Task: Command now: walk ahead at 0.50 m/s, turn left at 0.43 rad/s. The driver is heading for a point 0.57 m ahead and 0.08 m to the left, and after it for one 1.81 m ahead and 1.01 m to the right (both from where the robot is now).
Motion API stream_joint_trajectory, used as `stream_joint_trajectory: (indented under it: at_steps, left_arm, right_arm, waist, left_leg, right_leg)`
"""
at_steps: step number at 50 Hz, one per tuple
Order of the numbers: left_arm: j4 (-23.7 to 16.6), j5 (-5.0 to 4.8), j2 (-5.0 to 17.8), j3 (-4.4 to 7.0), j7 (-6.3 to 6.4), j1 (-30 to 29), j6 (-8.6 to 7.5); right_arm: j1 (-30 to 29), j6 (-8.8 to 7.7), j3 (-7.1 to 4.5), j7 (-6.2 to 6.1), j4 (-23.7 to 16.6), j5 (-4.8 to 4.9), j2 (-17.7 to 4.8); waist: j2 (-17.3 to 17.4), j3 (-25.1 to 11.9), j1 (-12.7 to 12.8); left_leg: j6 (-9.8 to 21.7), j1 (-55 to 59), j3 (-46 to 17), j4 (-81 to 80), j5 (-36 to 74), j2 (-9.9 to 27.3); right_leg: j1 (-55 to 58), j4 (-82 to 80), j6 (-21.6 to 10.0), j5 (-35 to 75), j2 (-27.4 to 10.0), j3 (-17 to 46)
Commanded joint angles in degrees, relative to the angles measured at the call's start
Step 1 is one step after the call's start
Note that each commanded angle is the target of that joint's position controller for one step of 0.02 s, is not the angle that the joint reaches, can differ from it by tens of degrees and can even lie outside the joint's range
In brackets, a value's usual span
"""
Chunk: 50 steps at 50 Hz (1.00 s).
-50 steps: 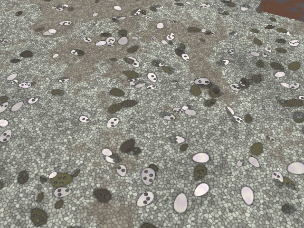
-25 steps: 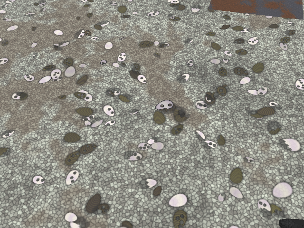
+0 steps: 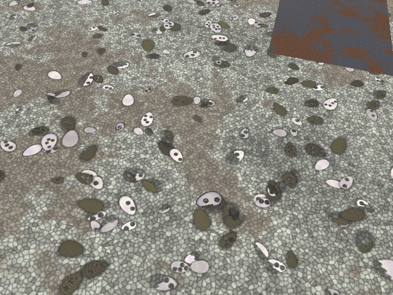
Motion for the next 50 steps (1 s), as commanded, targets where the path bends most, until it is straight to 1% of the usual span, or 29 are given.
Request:
stream_joint_trajectory:
  at_steps: [1, 3, 6, 8, 10, 11, 12, 13, 14, 15, 16, 17, 18, 20, 23, 28, 32, 34, 35, 36, 37, 38, 39, 40, 41, 42, 44, 46, 50]
  left_arm:
    - [-4.36, -0.17, 2.70, 0.56, -0.04, -4.66, -0.85]
    - [-4.96, -0.62, 2.62, 0.48, -0.52, -8.21, -1.31]
    - [-5.84, -1.20, 3.81, 0.97, -1.09, -11.21, -1.91]
    - [-5.73, -1.44, 5.19, 1.62, -1.23, -10.51, -2.35]
    - [-4.02, -1.38, 7.09, 2.81, -0.81, -3.73, -2.76]
    - [-3.02, -0.61, 9.17, 3.67, -0.34, 3.41, -2.94]
    - [-2.17, 0.30, 13.66, 4.87, 0.14, 11.19, -2.51]
    - [-0.43, -0.81, 12.68, 4.84, -0.41, 13.57, -1.63]
    - [-1.20, -1.35, 7.99, 3.67, -0.42, 10.67, -1.35]
    - [-1.48, -1.15, 5.97, 3.05, -0.28, 8.19, -0.97]
    - [-1.08, -0.85, 4.91, 2.59, -0.34, 5.87, -0.81]
    - [-0.64, -0.53, 3.76, 2.20, -0.32, 4.47, -0.87]
    - [-0.25, -0.28, 3.73, 2.15, -0.31, 3.70, -0.99]
    - [0.75, -0.63, 4.23, 2.49, -0.39, 3.55, -1.52]
    - [2.35, -0.64, 6.41, 3.22, -0.32, 4.06, -1.81]
    - [4.43, -1.12, 8.71, 3.53, -0.05, 5.97, -0.98]
    - [6.39, -2.23, 10.78, 4.08, 0.00, 9.09, 0.31]
    - [7.68, -2.86, 11.77, 4.15, -0.04, 11.04, 0.94]
    - [8.22, -3.00, 12.51, 4.15, -0.02, 11.06, 1.28]
    - [8.49, -3.04, 12.01, 3.63, 0.11, 10.50, 1.58]
    - [7.67, -1.84, 9.48, 2.28, 0.16, 10.81, 1.20]
    - [6.10, -0.87, 1.44, -0.58, -1.00, 18.33, 0.16]
    - [7.74, -2.95, 7.92, 1.04, -1.37, 13.28, -0.88]
    - [4.88, -4.86, 10.12, 1.94, -1.50, 6.73, -1.16]
    - [4.35, -4.36, 8.68, 1.57, -1.11, 5.06, -1.23]
    - [4.78, -3.09, 8.25, 1.74, -0.82, 4.79, -0.85]
    - [6.57, -2.99, 6.59, 1.85, -0.70, 9.18, 0.98]
    - [7.03, -2.89, 4.32, 1.60, -0.39, 9.92, 2.40]
    - [5.41, -2.45, 3.07, 1.50, -0.49, 5.02, 2.66]
  right_arm:
    - [-1.20, -0.31, -2.98, -1.34, -3.72, 0.48, -10.75]
    - [0.90, 0.25, -3.06, -1.72, -2.96, 0.66, -10.84]
    - [3.03, 1.05, -3.09, -2.04, -2.17, 1.02, -10.45]
    - [2.50, 1.49, -3.33, -2.28, -2.25, 0.98, -10.61]
    - [0.68, 1.81, -3.17, -2.20, -2.89, 0.80, -9.65]
    - [-0.24, 1.66, -2.29, -1.90, -3.85, 0.28, -7.25]
    - [4.20, 1.28, -1.12, -1.86, -5.09, 0.39, -3.55]
    - [8.25, 0.95, -0.63, -1.93, -6.01, 1.18, -4.11]
    - [5.36, 1.11, -1.92, -1.93, -4.97, 1.61, -9.28]
    - [0.51, 1.45, -2.37, -1.88, -5.62, 1.15, -10.46]
    - [-1.91, 1.60, -2.45, -1.75, -6.27, 0.59, -9.73]
    - [-2.92, 1.80, -2.68, -1.53, -6.65, 0.30, -9.03]
    - [-2.53, 2.10, -2.55, -1.19, -6.85, 0.62, -7.87]
    - [-3.22, 2.59, -2.14, -0.83, -7.59, 0.80, -5.78]
    - [-6.43, 2.60, -1.75, -0.52, -9.25, 0.42, -4.91]
    - [-14.60, 1.53, -0.89, 1.21, -11.36, 0.49, -3.61]
    - [-19.78, 1.60, -0.99, 2.45, -14.29, 0.71, -4.22]
    - [-18.89, 1.58, -1.39, 2.43, -14.96, 0.18, -4.73]
    - [-14.60, 1.65, -2.28, 2.17, -14.13, -0.10, -6.34]
    - [-5.87, 1.72, -3.81, 1.62, -11.67, -0.01, -8.98]
    - [3.56, 2.19, -5.31, 0.55, -9.48, -0.19, -13.11]
    - [4.36, 1.89, -5.73, 0.04, -9.11, -0.57, -18.80]
    - [6.44, 1.46, -4.38, 0.18, -9.84, -0.84, -13.06]
    - [3.48, 0.87, -3.58, 0.36, -8.82, -1.28, -11.64]
    - [-0.19, 0.44, -3.18, 0.37, -8.15, -0.98, -10.24]
    - [-3.45, 0.09, -2.61, 0.47, -7.91, -1.00, -8.02]
    - [-6.62, -1.01, -2.24, 0.57, -7.77, -1.54, -5.95]
    - [-7.71, -2.25, -2.48, 0.52, -6.49, -1.46, -5.99]
    - [-7.04, -2.71, -2.93, -0.46, -3.98, -2.04, -6.73]
  waist:
    - [6.21, -1.75, 0.38]
    - [6.48, -1.76, -0.92]
    - [6.78, -1.70, -1.31]
    - [8.02, -1.64, -0.11]
    - [8.78, -4.15, 3.93]
    - [6.81, -10.48, 7.47]
    - [-3.85, -19.60, 8.13]
    - [-16.74, -22.20, 6.63]
    - [-9.09, -13.80, 7.28]
    - [-4.52, -7.56, 7.50]
    - [-2.36, -3.46, 6.40]
    - [-3.10, -1.68, 5.26]
    - [-4.57, -0.97, 4.28]
    - [-4.57, -0.61, 3.81]
    - [-2.50, -0.19, 4.02]
    - [-0.87, 1.07, 6.99]
    - [-1.12, 2.43, 7.83]
    - [-2.06, 0.57, 5.98]
    - [-2.64, -2.20, 2.72]
    - [-1.69, -6.65, -2.57]
    - [2.07, -13.02, -6.63]
    - [16.83, -22.42, -0.96]
    - [8.51, -26.94, -5.83]
    - [7.60, -16.37, -5.50]
    - [5.64, -10.88, -2.84]
    - [5.70, -7.18, -0.76]
    - [6.92, -5.60, 2.67]
    - [5.63, -3.37, 4.02]
    - [4.94, -0.11, 3.26]
  left_leg:
    - [7.92, -1.96, -10.99, -5.99, 11.44, 11.91]
    - [6.90, -2.87, -11.46, -4.99, 9.98, 11.56]
    - [6.08, 0.29, -15.50, -1.86, 7.10, 12.93]
    - [5.30, 2.76, -18.66, 0.83, 7.03, 14.10]
    - [3.46, 2.06, -18.62, 6.80, 11.55, 12.40]
    - [1.72, -2.10, -15.78, 17.39, 10.70, 9.62]
    - [-2.13, -17.41, -8.27, 35.63, -4.26, 2.53]
    - [-3.42, -30.16, -4.87, 47.87, -25.39, 2.04]
    - [-3.95, -34.45, -5.61, 53.09, -21.71, 5.87]
    - [-4.38, -34.58, -3.53, 53.91, -16.93, 7.67]
    - [-4.80, -33.42, -2.52, 52.13, -13.52, 9.25]
    - [-4.89, -31.92, -2.34, 50.13, -11.17, 10.86]
    - [-5.02, -29.82, -1.70, 49.19, -9.76, 11.91]
    - [-5.54, -29.48, -0.52, 47.43, -7.63, 12.76]
    - [-6.45, -31.82, -0.42, 41.13, -1.58, 13.48]
    - [-5.24, -28.47, 3.72, 25.37, 11.15, 12.14]
    - [-2.79, -28.33, 6.46, 19.08, 7.15, 10.70]
    - [-0.37, -21.69, 8.23, 17.04, 0.60, 7.36]
    - [1.09, -14.75, 9.14, 15.47, -1.27, 5.27]
    - [2.89, -1.56, 9.83, 11.39, 2.68, 3.37]
    - [5.34, 17.18, 1.10, 13.31, 6.66, 10.16]
    - [16.00, 35.65, -29.38, 9.22, -0.87, 28.55]
    - [15.68, 33.81, -35.75, 3.14, -4.19, 30.05]
    - [12.49, 26.32, -24.71, 1.84, 0.51, 27.76]
    - [10.36, 18.36, -17.17, 0.87, 5.20, 25.06]
    - [9.10, 11.95, -11.76, -0.87, 8.59, 22.81]
    - [8.33, 4.17, -5.95, -5.66, 9.30, 21.02]
    - [8.49, 0.91, -1.47, -8.95, 11.57, 21.03]
    - [6.54, 2.20, 6.96, -11.15, 13.36, 19.45]
  right_leg:
    - [2.29, -10.54, 1.66, 10.28, 2.17, -1.35]
    - [5.69, -15.61, 1.68, 15.11, 3.80, -1.55]
    - [7.75, -20.18, 0.85, 14.41, 4.84, -0.12]
    - [9.92, -22.20, -0.44, 10.65, 4.77, 0.63]
    - [19.78, -25.82, -3.14, 9.17, 4.33, -0.59]
    - [32.39, -24.45, -6.16, 8.28, -0.96, 3.13]
    - [52.83, -24.12, -12.79, 2.62, -13.22, 19.90]
    - [57.77, -29.29, -17.71, -9.83, -21.00, 38.74]
    - [50.66, -31.39, -15.91, -16.76, -19.26, 35.16]
    - [43.52, -32.27, -13.86, -13.12, -16.67, 26.58]
    - [37.05, -34.03, -13.13, -6.67, -14.20, 20.35]
    - [33.05, -35.49, -12.57, -2.11, -12.29, 15.72]
    - [29.93, -37.01, -12.25, 0.46, -11.01, 12.07]
    - [27.71, -39.33, -13.11, 4.86, -10.46, 7.02]
    - [28.65, -40.80, -14.14, 11.74, -11.01, 1.41]
    - [30.94, -40.44, -11.96, 16.95, -9.45, -8.18]
    - [37.58, -37.69, -10.40, 22.26, -11.76, -11.06]
    - [38.76, -32.65, -10.19, 37.90, -12.65, -11.36]
    - [38.69, -26.65, -9.72, 46.42, -12.44, -11.96]
    - [34.67, -16.59, -8.37, 48.58, -10.64, -13.95]
    - [21.22, -1.05, -6.46, 32.83, -8.43, -14.36]
    - [-1.17, 21.33, -2.96, -18.93, 2.22, -11.00]
    - [-3.99, 27.88, -3.60, -23.27, 2.95, 0.80]
    - [-8.26, 28.58, -3.97, -19.24, 0.86, 0.52]
    - [-7.54, 24.23, -3.94, -14.00, -1.88, -0.31]
    - [-5.63, 20.77, -3.38, -10.71, -3.39, -0.69]
    - [1.22, 18.70, -2.40, -5.76, -4.76, -0.02]
    - [1.13, 16.70, -1.37, -3.15, -4.76, 0.30]
    - [-3.82, 6.16, -0.57, 8.65, -4.17, 1.38]
Next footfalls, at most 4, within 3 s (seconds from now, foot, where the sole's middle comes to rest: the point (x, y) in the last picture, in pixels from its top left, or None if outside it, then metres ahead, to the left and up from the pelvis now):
0.22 right None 0.31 -0.13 -0.78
0.74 left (125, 289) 0.50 0.21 -0.78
1.28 right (164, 194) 0.85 0.09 -0.78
1.74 left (114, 141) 1.13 0.30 -0.78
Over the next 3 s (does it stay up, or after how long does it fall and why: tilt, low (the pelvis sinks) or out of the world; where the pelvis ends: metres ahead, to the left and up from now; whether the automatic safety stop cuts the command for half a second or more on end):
stays up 1.58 -0.06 0.00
